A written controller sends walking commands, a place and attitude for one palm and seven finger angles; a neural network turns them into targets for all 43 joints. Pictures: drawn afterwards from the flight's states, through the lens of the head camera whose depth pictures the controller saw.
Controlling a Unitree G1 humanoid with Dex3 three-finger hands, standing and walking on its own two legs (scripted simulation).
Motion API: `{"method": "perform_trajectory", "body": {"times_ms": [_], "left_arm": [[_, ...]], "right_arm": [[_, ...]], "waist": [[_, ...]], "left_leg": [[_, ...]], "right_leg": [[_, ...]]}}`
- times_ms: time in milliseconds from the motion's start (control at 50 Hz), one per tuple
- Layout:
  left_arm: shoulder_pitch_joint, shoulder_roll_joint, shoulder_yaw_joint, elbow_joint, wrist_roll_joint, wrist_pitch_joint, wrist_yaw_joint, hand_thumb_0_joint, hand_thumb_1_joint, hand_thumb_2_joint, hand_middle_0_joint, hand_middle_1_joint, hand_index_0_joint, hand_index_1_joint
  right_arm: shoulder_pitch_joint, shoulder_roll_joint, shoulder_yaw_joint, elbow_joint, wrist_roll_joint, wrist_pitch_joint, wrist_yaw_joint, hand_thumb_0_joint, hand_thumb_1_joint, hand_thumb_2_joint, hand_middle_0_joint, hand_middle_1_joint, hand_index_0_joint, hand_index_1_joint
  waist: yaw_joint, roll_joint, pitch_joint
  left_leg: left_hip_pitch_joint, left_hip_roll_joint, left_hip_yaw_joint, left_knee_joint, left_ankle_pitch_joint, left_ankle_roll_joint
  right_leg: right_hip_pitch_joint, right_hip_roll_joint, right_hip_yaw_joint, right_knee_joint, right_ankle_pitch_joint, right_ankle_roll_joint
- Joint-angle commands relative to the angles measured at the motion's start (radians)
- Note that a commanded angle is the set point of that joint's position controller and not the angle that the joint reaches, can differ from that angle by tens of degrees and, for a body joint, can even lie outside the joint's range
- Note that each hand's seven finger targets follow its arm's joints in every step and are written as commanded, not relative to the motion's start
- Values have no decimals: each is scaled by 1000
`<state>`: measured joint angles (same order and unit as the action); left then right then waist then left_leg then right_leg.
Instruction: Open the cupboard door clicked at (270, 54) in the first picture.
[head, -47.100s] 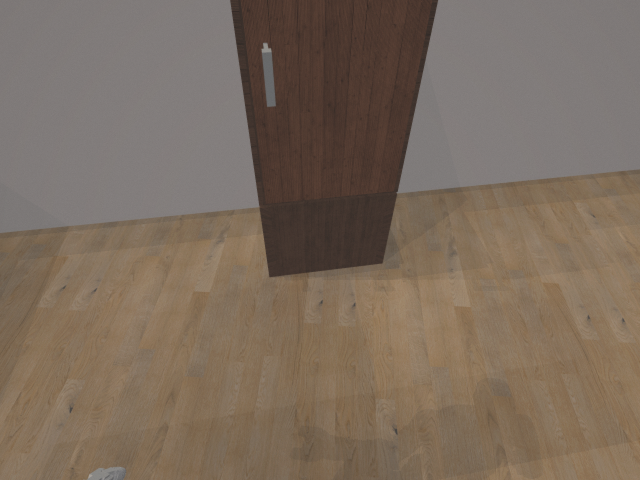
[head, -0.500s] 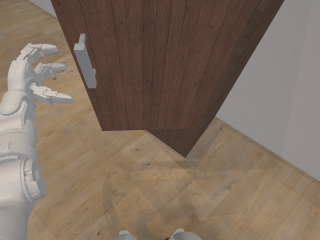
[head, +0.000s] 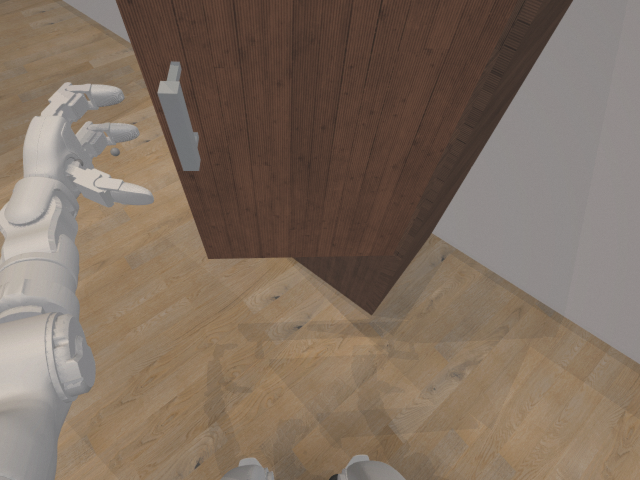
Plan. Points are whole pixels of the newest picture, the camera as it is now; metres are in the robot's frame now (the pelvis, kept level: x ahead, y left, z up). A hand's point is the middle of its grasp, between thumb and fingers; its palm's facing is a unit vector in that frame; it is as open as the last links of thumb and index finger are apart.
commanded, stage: slide the fingers in behind the handle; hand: left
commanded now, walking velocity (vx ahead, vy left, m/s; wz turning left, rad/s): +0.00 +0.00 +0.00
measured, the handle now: (183, 119) +0.54 +0.15 +0.10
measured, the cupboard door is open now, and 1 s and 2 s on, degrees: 41 41 41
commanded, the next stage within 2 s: close the thumb around the handle in 1.54 s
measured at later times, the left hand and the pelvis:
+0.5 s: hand (149, 151) +0.49 +0.18 +0.10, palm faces +0.01 -1.00 +0.01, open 14.0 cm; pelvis +0.00 +0.00 +0.00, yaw +0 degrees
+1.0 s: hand (189, 152) +0.49 +0.13 +0.10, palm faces +0.02 -1.00 +0.00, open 14.0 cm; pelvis -0.01 -0.01 +0.00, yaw +0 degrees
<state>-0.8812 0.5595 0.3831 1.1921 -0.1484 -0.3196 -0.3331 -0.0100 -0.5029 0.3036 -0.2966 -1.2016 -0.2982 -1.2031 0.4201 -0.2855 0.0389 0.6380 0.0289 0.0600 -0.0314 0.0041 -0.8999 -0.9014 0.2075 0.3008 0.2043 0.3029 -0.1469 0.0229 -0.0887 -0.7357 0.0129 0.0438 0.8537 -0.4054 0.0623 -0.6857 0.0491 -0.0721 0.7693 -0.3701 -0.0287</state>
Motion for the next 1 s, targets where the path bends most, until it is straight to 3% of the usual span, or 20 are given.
{"method": "perform_trajectory", "body": {"times_ms": [0, 120, 200, 220, 240, 300, 320, 360, 380, 500, 540, 580, 640, 660, 720, 780, 800, 840, 900, 980], "left_arm": [[-492, 202, -4, -244, -14, -74, 8, 0, -500, 300, -300, -1200, -300, -1200], [-437, 210, 28, -226, -3, -73, 45, 0, -500, 300, -300, -1200, -300, -1200], [-460, 189, 15, -255, 5, -81, 70, 0, -500, 300, -300, -1200, -300, -1200], [-435, 210, 41, -245, 4, -81, 75, 0, -500, 300, -300, -1200, -300, -1200], [-454, 190, 20, -251, 3, -83, 77, 0, -500, 300, -300, -1200, -300, -1200], [-451, 166, 5, -268, 10, -93, 88, 0, -500, 300, -300, -1200, -300, -1200], [-462, 132, -19, -254, 9, -89, 90, 0, -500, 300, -300, -1200, -300, -1200], [-451, 153, 4, -230, 7, -85, 99, 0, -500, 300, -300, -1200, -300, -1200], [-473, 137, -14, -231, 9, -86, 101, 0, -500, 300, -300, -1200, -300, -1200], [-459, 101, -22, -284, 10, -107, 125, 0, -500, 300, -300, -1200, -300, -1200], [-440, 64, -46, -222, 12, -87, 130, 0, -500, 300, -300, -1200, -300, -1200], [-451, 97, -24, -211, 15, -80, 141, 0, -500, 300, -300, -1200, -300, -1200], [-482, 120, -10, -249, 26, -93, 157, 0, -500, 300, -300, -1200, -300, -1200], [-507, 81, -41, -277, 23, -102, 159, 0, -500, 300, -300, -1200, -300, -1200], [-495, 82, -31, -296, 19, -125, 163, 0, -500, 300, -300, -1200, -300, -1200], [-471, 31, -65, -256, 18, -115, 165, 0, -500, 300, -300, -1200, -300, -1200], [-446, 38, -55, -235, 21, -105, 168, 0, -500, 300, -300, -1200, -300, -1200], [-477, 35, -66, -216, 24, -92, 179, 0, -500, 300, -300, -1200, -300, -1200], [-512, 51, -50, -266, 28, -105, 200, 0, -500, 300, -300, -1200, -300, -1200], [-482, 19, -63, -290, 30, -134, 213, 0, -500, 300, -300, -1200, -300, -1200]], "right_arm": [[141, -181, -66, -56, -6, -29, -12, 0, -900, -900, 200, 300, 200, 300], [145, -178, -69, -59, -12, -30, 0, 0, -900, -900, 200, 300, 200, 300], [144, -174, -69, -65, -13, -30, 4, 0, -900, -900, 200, 300, 200, 300], [147, -177, -72, -67, -12, -30, 4, 0, -900, -900, 200, 300, 200, 300], [141, -173, -70, -66, -12, -30, 5, 0, -900, -900, 200, 300, 200, 300], [137, -169, -70, -66, -12, -31, 8, 0, -900, -900, 200, 300, 200, 300], [135, -166, -69, -65, -12, -32, 10, 0, -900, -900, 200, 300, 200, 300], [139, -173, -72, -61, -11, -34, 8, 0, -900, -900, 200, 300, 200, 300], [140, -172, -71, -58, -12, -35, 6, 0, -900, -900, 200, 300, 200, 300], [138, -162, -77, -51, -17, -43, 15, 0, -900, -900, 200, 300, 200, 300], [132, -158, -73, -48, -14, -39, 19, 0, -900, -900, 200, 300, 200, 300], [134, -165, -72, -52, -13, -37, 15, 0, -900, -900, 200, 300, 200, 300], [126, -161, -71, -59, -14, -44, 14, 0, -900, -900, 200, 300, 200, 300], [121, -155, -70, -61, -15, -48, 16, 0, -900, -900, 200, 300, 200, 300], [123, -153, -74, -56, -16, -52, 20, 0, -900, -900, 200, 300, 200, 300], [124, -149, -76, -50, -13, -51, 21, 0, -900, -900, 200, 300, 200, 300], [120, -152, -75, -52, -12, -51, 22, 0, -900, -900, 200, 300, 200, 300], [121, -152, -73, -48, -11, -50, 21, 0, -900, -900, 200, 300, 200, 300], [123, -151, -74, -51, -15, -55, 23, 0, -900, -900, 200, 300, 200, 300], [122, -143, -77, -52, -18, -60, 30, 0, -900, -900, 200, 300, 200, 300]], "waist": [[-27, 132, -420], [-3, 99, -409], [-12, 101, -422], [1, 83, -424], [-11, 87, -407], [-5, 125, -414], [-15, 113, -391], [-14, 66, -384], [-24, 78, -378], [-4, 97, -457], [-14, 58, -384], [-14, 32, -354], [-4, 69, -393], [-17, 85, -411], [-7, 79, -455], [-17, 42, -412], [-6, 57, -399], [-20, 22, -351], [-11, 55, -404], [-3, 62, -447]], "left_leg": [[405, 21, -127, -82, 416, -34], [373, 20, -123, -83, 416, -36], [389, 20, -119, -82, 427, -35], [375, 20, -119, -81, 415, -35], [370, 20, -115, -84, 411, -35], [407, 23, -121, -81, 436, -40], [396, 23, -125, -84, 411, -41], [367, 21, -122, -88, 379, -36], [373, 21, -123, -85, 384, -35], [437, 23, -128, -71, 487, -46], [381, 19, -116, -77, 425, -41], [332, 12, -108, -85, 363, -31], [333, 6, -103, -85, 348, -32], [358, 6, -101, -82, 358, -32], [380, 7, -102, -73, 400, -35], [356, 5, -97, -76, 387, -30], [344, 2, -93, -80, 365, -31], [304, 1, -93, -89, 320, -28], [326, -5, -91, -86, 328, -27], [353, -5, -88, -76, 382, -29]], "right_leg": [[38, 4, 47, -62, 276, 3], [57, 5, 43, -57, 277, 3], [59, 8, 44, -54, 289, 4], [69, 8, 46, -54, 284, 4], [67, 7, 46, -56, 287, 5], [41, 9, 42, -50, 281, 2], [26, 9, 39, -53, 262, 3], [45, 8, 42, -56, 255, 3], [34, 6, 42, -56, 257, 2], [50, 8, 41, -41, 312, 3], [41, 7, 39, -50, 293, 6], [62, 4, 47, -58, 274, 6], [82, 0, 56, -54, 275, 4], [76, 1, 57, -53, 283, 6], [101, 3, 59, -46, 323, 5], [99, 2, 54, -51, 325, 7], [91, 2, 57, -55, 310, 7], [89, 0, 57, -64, 286, 9], [110, -2, 64, -59, 297, 8], [132, 0, 63, -47, 346, 5]]}}
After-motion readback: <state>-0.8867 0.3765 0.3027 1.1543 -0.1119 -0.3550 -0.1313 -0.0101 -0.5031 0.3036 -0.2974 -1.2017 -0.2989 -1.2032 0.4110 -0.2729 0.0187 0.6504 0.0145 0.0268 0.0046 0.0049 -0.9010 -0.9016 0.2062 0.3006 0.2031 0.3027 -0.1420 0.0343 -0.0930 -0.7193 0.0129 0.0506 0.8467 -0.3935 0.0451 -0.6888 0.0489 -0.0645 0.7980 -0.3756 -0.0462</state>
